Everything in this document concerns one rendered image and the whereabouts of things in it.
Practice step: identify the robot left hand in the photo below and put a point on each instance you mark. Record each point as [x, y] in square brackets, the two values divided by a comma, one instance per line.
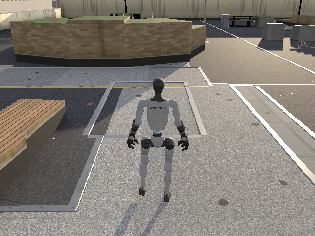
[129, 142]

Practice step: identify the robot right hand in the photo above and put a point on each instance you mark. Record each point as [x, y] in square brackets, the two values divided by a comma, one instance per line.
[185, 143]

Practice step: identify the robot right thigh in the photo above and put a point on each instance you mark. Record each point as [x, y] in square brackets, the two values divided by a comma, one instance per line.
[169, 150]

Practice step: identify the right robot shin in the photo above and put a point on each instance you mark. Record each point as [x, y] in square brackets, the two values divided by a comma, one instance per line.
[167, 180]

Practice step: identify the robot left forearm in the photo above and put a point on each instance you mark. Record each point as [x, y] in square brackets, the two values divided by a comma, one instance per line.
[133, 131]

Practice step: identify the robot right forearm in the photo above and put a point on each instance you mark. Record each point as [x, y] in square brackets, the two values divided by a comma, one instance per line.
[182, 132]

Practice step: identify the robot right upper arm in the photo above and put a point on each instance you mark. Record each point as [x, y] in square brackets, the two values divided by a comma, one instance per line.
[176, 113]

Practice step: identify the robot left upper arm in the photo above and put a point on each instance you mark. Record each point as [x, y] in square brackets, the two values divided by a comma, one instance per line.
[139, 113]

